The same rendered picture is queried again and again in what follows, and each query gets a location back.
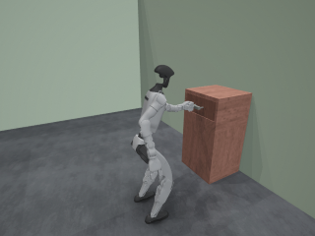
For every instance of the right robot forearm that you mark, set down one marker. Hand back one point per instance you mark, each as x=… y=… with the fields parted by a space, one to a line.
x=146 y=134

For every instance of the robot right thigh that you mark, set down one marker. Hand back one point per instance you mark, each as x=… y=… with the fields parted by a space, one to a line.
x=166 y=171

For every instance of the robot left hand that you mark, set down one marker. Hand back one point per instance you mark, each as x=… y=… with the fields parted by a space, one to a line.
x=188 y=105

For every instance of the left robot forearm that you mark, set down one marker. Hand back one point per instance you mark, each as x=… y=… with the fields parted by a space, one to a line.
x=176 y=108

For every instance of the cabinet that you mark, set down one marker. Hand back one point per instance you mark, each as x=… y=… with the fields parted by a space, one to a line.
x=212 y=149

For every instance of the robot right hand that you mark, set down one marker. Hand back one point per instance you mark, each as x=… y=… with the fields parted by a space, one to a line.
x=153 y=166

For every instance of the right robot upper arm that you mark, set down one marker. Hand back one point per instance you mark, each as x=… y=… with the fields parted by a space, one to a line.
x=158 y=102

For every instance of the left robot upper arm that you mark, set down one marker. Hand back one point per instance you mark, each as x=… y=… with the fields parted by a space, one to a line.
x=167 y=107

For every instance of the handle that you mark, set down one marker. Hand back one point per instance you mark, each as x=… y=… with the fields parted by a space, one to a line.
x=197 y=107

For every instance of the drawer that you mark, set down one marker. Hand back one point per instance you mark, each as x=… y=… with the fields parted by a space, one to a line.
x=209 y=106

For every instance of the robot left shin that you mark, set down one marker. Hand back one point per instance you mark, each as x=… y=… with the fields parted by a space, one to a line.
x=146 y=182

